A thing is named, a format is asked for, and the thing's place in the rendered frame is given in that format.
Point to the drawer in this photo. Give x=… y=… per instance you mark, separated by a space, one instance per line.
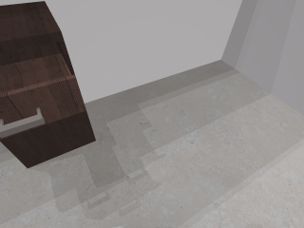
x=44 y=82

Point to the handle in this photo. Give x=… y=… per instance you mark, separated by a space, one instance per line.
x=21 y=125

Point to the cabinet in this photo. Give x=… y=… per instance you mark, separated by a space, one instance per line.
x=29 y=31

